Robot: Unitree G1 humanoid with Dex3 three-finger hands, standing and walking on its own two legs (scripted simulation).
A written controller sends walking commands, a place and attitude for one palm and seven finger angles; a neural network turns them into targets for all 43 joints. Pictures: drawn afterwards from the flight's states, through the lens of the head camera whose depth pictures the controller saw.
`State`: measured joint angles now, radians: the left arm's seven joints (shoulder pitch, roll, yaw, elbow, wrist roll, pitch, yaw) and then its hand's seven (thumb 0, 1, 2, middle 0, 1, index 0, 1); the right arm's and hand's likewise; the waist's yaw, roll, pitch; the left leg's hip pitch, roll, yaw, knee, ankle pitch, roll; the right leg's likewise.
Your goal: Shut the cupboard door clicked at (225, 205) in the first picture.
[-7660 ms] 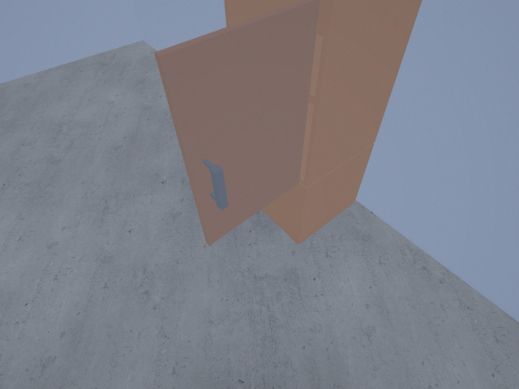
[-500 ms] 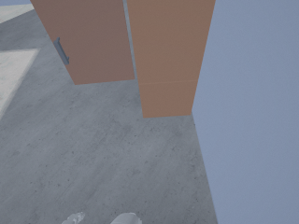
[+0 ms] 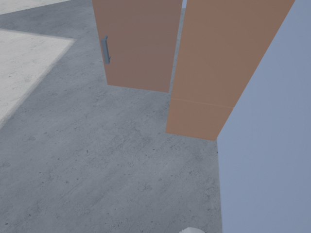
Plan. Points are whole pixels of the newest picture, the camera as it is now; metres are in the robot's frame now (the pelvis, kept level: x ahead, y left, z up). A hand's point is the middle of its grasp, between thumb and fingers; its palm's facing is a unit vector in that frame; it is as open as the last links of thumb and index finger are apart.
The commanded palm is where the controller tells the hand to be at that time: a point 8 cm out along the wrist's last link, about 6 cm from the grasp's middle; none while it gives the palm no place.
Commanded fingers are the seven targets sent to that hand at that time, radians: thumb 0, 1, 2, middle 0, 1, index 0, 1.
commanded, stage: take the last steps up to it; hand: left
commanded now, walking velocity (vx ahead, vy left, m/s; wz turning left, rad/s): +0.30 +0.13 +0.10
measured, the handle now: (106, 49) +0.94 +0.34 -0.08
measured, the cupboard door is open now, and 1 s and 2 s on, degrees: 92 92 92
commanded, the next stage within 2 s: come to a stop and stand still in 1.12 s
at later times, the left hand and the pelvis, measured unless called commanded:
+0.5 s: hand (101, 222) +0.17 +0.17 -0.16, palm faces +0.13 -0.96 -0.23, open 7.1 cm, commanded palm none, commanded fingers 0.00 0.90 0.90 -0.20 -0.30 -0.20 -0.30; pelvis +0.15 -0.02 +0.01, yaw +4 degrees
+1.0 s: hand (88, 155) +0.38 +0.28 -0.17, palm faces +0.09 -0.98 -0.19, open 7.4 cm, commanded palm none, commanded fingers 0.00 0.90 0.90 -0.20 -0.30 -0.20 -0.30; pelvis +0.33 +0.09 +0.00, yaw +2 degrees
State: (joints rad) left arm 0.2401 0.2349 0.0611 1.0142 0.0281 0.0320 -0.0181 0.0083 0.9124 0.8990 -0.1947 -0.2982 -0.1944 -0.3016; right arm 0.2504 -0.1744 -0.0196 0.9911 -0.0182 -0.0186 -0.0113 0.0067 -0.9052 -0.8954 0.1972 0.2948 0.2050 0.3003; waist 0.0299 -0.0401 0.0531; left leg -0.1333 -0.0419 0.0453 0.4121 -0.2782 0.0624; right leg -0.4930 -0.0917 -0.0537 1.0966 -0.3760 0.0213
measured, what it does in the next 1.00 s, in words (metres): walks ahead: right foot, then left foot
